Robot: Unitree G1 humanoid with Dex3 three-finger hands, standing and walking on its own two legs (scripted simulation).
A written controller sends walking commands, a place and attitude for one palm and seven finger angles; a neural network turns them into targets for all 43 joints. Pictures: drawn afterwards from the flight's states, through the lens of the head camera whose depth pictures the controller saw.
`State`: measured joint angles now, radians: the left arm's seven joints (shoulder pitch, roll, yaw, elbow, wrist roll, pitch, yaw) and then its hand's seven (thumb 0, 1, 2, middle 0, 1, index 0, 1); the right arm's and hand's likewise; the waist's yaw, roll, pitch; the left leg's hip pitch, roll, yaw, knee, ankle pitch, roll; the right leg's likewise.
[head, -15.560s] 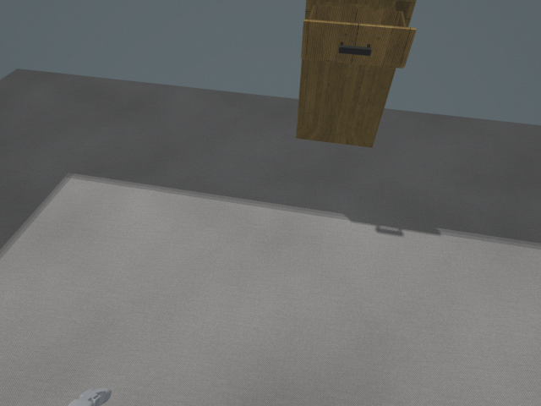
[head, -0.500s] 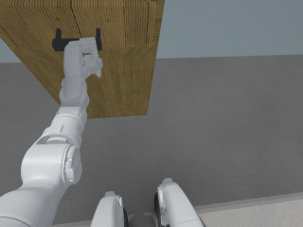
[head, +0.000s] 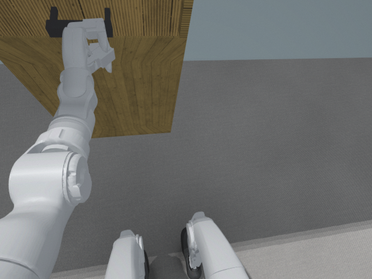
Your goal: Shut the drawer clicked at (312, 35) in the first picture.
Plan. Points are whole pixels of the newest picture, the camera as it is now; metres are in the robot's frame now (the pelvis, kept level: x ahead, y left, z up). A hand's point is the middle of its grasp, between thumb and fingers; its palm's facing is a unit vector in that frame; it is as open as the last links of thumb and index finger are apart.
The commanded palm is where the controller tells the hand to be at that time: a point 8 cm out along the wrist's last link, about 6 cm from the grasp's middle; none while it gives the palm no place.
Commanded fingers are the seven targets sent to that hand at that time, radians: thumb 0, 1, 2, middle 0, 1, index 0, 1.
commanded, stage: push the drawer shut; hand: left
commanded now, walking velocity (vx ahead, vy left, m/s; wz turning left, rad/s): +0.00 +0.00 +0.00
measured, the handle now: (81, 20) +0.64 +0.12 +0.06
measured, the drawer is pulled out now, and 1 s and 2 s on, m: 0.00 0.00 0.00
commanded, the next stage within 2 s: pull the fist back off the drawer in 0.14 s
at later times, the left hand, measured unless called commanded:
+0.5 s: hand (106, 49) +0.57 +0.08 +0.06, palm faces -0.06 -1.00 -0.05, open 3.0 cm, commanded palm +0.57 +0.10 +0.06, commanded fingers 0.00 0.90 0.90 -1.40 -1.60 -1.40 -1.60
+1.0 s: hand (109, 53) +0.55 +0.07 +0.06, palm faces -0.03 -1.00 -0.03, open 3.2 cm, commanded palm +0.52 +0.11 +0.06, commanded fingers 0.00 0.90 0.90 -1.40 -1.60 -1.40 -1.60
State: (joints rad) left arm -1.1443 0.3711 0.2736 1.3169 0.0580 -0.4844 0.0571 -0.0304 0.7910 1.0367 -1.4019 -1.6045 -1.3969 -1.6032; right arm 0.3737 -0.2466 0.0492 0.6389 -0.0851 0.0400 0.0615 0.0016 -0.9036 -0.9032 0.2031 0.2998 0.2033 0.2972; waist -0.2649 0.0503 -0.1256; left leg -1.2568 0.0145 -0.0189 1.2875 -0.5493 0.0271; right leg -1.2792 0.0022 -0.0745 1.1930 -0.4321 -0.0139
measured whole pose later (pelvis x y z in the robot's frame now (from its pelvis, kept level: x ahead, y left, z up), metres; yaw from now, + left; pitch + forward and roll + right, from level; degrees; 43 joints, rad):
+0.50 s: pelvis -0.02 +0.01 -0.01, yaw +0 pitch +31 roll -4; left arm -1.26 0.44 0.25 1.39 0.06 -0.44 0.06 0.00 0.71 1.03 -1.40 -1.60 -1.40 -1.60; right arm 0.40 -0.26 0.08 0.65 -0.09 -0.01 0.05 0.00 -0.90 -0.90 0.20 0.30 0.20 0.30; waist -0.31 0.05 -0.12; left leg -1.34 0.01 -0.02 1.33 -0.52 0.05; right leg -1.35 -0.01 -0.07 1.21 -0.40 0.00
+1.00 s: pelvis +0.01 +0.00 +0.01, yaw -1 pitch +28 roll -2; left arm -1.00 0.30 0.27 1.15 0.01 -0.46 0.06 0.01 0.88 0.91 -1.40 -1.60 -1.40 -1.60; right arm 0.37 -0.24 0.03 0.60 -0.06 0.07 0.08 0.00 -0.90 -0.90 0.20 0.30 0.20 0.30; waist -0.21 0.05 -0.13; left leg -1.18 0.02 0.02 1.25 -0.57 0.03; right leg -1.22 0.01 -0.04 1.17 -0.44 0.00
